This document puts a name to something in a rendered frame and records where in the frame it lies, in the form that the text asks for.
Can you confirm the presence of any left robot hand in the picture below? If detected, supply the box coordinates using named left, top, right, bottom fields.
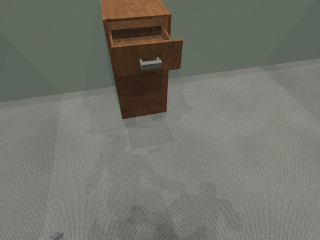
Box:
left=39, top=230, right=64, bottom=240

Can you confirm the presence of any cabinet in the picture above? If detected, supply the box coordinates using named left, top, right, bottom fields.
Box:
left=100, top=0, right=172, bottom=119

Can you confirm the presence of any handle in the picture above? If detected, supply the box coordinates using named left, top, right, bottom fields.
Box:
left=139, top=57, right=162, bottom=70

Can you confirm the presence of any drawer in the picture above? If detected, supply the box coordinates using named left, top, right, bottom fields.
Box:
left=109, top=25, right=183, bottom=77

